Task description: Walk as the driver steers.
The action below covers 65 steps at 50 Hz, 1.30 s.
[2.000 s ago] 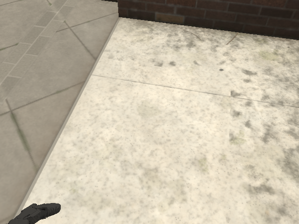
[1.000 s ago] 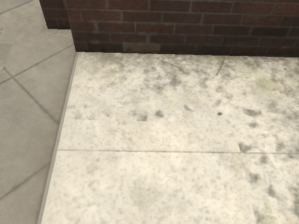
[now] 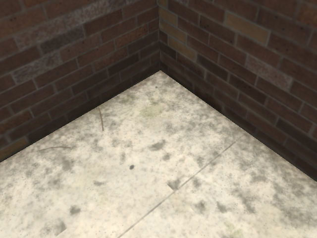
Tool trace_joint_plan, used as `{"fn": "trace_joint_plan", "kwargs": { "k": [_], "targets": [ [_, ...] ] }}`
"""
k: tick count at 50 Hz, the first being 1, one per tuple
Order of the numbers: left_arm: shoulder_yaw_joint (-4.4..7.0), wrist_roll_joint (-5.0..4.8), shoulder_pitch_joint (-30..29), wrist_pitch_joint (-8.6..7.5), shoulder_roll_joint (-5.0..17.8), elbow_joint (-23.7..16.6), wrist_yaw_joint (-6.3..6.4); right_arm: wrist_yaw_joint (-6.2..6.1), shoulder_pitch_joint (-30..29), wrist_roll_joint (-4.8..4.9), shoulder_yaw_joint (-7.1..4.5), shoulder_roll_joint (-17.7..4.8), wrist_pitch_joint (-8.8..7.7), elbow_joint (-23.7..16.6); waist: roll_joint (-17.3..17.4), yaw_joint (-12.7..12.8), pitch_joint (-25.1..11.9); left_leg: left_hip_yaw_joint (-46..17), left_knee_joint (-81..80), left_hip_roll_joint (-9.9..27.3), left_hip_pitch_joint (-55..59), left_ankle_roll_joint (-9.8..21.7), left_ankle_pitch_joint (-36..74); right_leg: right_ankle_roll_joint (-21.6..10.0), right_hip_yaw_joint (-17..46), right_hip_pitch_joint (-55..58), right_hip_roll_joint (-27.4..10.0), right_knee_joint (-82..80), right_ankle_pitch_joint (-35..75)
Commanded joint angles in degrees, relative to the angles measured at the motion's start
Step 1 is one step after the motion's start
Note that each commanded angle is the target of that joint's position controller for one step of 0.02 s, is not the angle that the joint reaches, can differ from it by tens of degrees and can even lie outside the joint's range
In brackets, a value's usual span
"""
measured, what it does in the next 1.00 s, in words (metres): steps on the spot: left foot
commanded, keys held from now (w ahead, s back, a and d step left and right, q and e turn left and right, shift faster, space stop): shift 1.00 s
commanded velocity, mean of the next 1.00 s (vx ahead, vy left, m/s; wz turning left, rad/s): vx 0.00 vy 0.00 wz -0.03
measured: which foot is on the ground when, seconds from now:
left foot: up 0.00-0.00, down 0.02-1.00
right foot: down 0.00-1.00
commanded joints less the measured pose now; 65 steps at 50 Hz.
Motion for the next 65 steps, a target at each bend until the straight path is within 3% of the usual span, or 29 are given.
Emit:
{"fn": "trace_joint_plan", "kwargs": {
  "k": [1, 2, 3, 4, 5, 8, 16, 39, 52, 65],
  "targets": [
    [1.63, -0.43, 2.44, -1.11, 6.18, -1.23, 0.13, 0.24, 1.19, -1.29, -0.55, -5.4, -1.43, -2.98, -5.53, -0.1, -3.42, -3.36, -15.14, 2.37, 10.83, 2.35, 17.1, -5.51, 11.92, 0.36, -10.04, -5.99, 11.46],
    [1.82, 0.67, 5.6, -1.96, 6.32, -1.05, -0.34, -0.1, 1.47, -1.75, -1.49, -10.19, -1.47, -3.2, 3.25, 3.14, -4.58, -6.54, -11.17, 6.97, 14.13, 4.66, 28.68, -2.69, 8.1, -2.34, -5.79, -2.83, 6.91],
    [1.89, 0.79, 4.83, -2.17, 5.79, -0.76, -0.26, 0.35, -0.49, -1.22, -1.22, -7.84, -1.66, -2.18, 8.93, 3.37, -4.95, -6.59, -11.76, 6.29, 6.65, 7.44, 16.73, 0.18, 3.69, 2.12, -3.16, -4.4, 3.43],
    [2.34, 0.94, 0.71, -1.92, 8.02, -0.59, -0.12, 0.78, -2.1, -1.12, -0.34, -4.48, -2.04, -3.05, 5.44, 1.14, -2.5, -5.72, -12.97, 4.33, 3.63, 7.0, 10.6, 1.31, 3.67, 3.86, -3.14, -3.76, 3.9],
    [2.6, 0.66, -1.38, -1.54, 7.63, -1.0, 0.06, 0.7, -2.13, -1.36, -0.12, -3.96, -2.36, -2.65, 3.94, 0.65, -2.35, -4.9, -13.06, 3.7, 2.72, 5.94, 8.31, 1.15, 3.33, 4.36, -3.08, -3.0, 5.1],
    [2.52, 0.55, -0.68, -0.41, 5.82, -0.4, 0.29, 0.42, -1.32, -1.22, 0.24, -3.85, -3.28, -2.08, 2.17, 0.5, -1.29, -3.47, -12.74, 2.53, 2.1, 4.67, 6.61, 0.15, 4.29, 4.87, -3.65, -3.59, 7.24],
    [3.07, 0.26, 1.19, -0.69, 5.17, 2.92, 0.72, -0.1, -0.7, -0.99, 0.76, -3.11, -3.07, -0.72, -1.67, 0.07, -0.8, -2.74, -11.98, 1.6, 2.96, 4.95, 6.35, 0.91, 4.26, 5.02, -3.81, -4.02, 8.88],
    [3.67, -0.28, 3.19, -0.71, 4.99, 14.8, 2.14, -0.58, 1.78, -0.45, 0.94, -2.83, -2.98, 9.8, -1.46, 0.05, 1.12, -1.89, -14.45, 0.14, 4.65, 5.26, 8.56, 1.89, 2.97, 7.88, -3.82, -6.38, 11.69],
    [3.11, -0.42, 3.59, -0.85, 4.65, 20.84, 2.24, -0.9, 3.59, -0.35, 1.21, -2.7, -2.7, 14.58, -1.52, -0.06, 1.99, -1.86, -15.53, -0.3, 5.84, 5.62, 9.52, 2.28, 1.92, 7.63, -3.62, -7.87, 10.99],
    [2.25, -0.51, 4.64, -0.99, 4.13, 24.26, 2.26, -0.91, 5.42, -0.3, 1.57, -2.12, -2.49, 17.2, -1.45, -0.09, 2.61, -2.01, -16.11, -0.56, 6.21, 5.88, 9.88, 2.57, 1.26, 6.96, -3.59, -8.52, 10.12]
  ]
}}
